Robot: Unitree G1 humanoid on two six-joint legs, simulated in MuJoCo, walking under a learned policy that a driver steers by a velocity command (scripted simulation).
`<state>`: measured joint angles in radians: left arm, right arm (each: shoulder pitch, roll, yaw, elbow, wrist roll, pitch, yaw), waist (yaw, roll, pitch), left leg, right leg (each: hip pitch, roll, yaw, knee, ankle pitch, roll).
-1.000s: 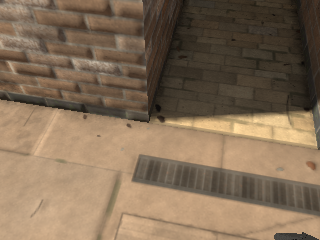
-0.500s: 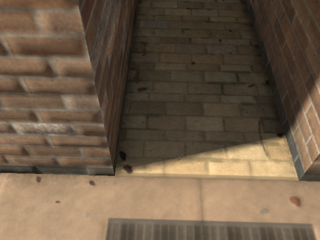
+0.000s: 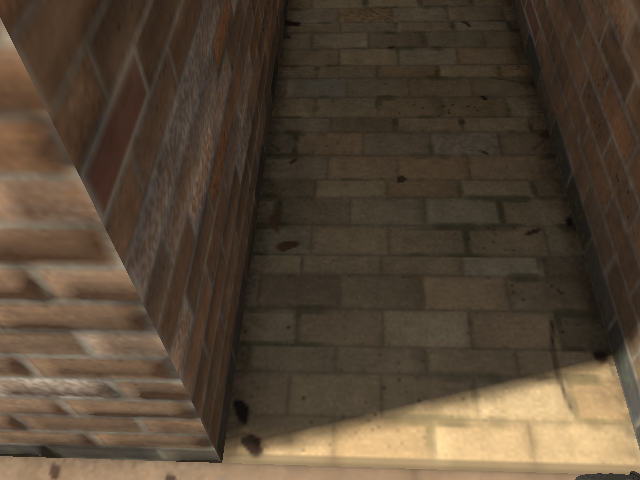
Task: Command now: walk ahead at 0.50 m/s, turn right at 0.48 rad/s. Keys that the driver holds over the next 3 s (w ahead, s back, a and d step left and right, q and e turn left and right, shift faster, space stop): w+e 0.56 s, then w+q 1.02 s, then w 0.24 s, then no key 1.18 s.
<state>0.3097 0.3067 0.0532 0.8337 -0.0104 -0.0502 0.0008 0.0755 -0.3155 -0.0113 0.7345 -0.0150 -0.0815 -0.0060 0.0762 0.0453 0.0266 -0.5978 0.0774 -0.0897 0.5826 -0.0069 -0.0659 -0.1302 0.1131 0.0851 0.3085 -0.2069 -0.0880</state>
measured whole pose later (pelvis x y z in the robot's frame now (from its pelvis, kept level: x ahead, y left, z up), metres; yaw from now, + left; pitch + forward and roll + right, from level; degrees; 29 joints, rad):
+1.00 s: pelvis +0.49 -0.11 -0.01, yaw -16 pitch +1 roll +1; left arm 0.43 0.31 0.04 0.80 0.01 -0.08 0.08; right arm 0.12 -0.30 -0.05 0.69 -0.01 -0.01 0.11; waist 0.04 0.09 0.01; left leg -0.68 -0.01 -0.05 0.67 0.14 -0.01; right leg 0.12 -0.04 -0.10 0.22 -0.35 0.01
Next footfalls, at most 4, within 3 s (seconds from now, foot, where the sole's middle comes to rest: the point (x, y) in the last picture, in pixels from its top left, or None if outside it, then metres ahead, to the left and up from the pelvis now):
0.12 left None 0.23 0.14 -0.78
0.54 right None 0.35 -0.19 -0.78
1.10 left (395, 356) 0.75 -0.05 -0.78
1.58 right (476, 255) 1.05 -0.26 -0.78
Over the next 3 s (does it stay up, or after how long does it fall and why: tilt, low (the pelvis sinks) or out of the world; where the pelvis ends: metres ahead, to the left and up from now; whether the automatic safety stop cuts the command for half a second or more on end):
stays up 1.23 -0.12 -0.01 its command is cut before an obstacle after 0.8 s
